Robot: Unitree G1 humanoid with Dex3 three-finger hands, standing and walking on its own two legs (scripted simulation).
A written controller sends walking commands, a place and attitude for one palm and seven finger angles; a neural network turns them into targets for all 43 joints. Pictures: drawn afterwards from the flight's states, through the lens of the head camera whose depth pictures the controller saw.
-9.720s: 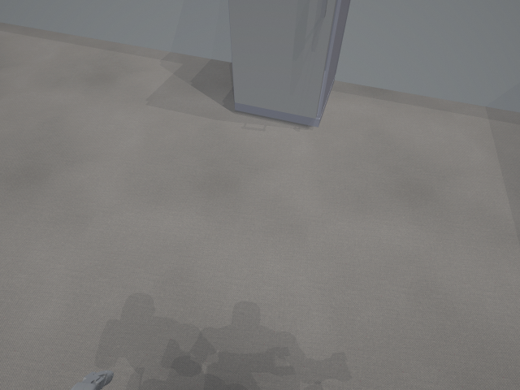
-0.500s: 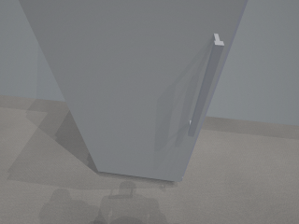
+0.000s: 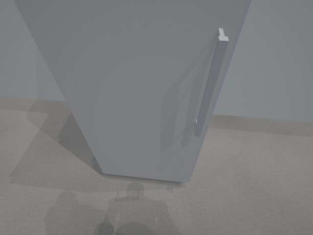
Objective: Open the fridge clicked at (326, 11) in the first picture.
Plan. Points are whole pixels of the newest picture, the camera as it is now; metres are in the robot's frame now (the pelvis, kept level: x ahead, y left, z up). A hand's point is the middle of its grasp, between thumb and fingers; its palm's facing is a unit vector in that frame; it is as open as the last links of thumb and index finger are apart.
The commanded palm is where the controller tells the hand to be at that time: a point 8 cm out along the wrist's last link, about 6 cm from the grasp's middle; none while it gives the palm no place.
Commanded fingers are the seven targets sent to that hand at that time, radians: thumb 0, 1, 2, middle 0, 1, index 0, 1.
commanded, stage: look again from close up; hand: right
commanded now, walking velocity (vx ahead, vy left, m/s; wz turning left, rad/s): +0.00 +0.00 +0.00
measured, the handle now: (206, 93) +0.48 -0.12 +0.10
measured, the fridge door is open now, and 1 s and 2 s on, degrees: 0 0 0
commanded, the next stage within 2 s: raise the hand to about handle height in 0.02 s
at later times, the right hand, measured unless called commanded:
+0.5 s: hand (236, 232) +0.15 -0.18 -0.06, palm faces +0.08 +1.00 +0.00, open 8.4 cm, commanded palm +0.12 -0.25 -0.04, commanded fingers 0.00 -0.43 -0.70 0.23 0.60 0.23 0.60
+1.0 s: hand (257, 210) +0.20 -0.23 -0.02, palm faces +0.11 +0.99 -0.05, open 11.4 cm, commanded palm +0.17 -0.27 -0.01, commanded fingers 0.00 0.15 -0.45 0.28 0.98 0.28 0.98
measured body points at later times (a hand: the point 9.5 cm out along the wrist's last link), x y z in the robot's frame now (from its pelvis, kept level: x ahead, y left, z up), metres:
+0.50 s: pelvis -0.03 +0.03 -0.08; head +0.00 +0.02 +0.37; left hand +0.20 +0.27 -0.12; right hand +0.14 -0.24 -0.05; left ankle -0.04 +0.15 -0.74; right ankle +0.04 -0.10 -0.74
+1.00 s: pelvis -0.02 +0.02 -0.07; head +0.03 +0.01 +0.38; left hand +0.13 +0.26 -0.15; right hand +0.18 -0.28 -0.01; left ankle -0.04 +0.15 -0.74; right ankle +0.04 -0.10 -0.74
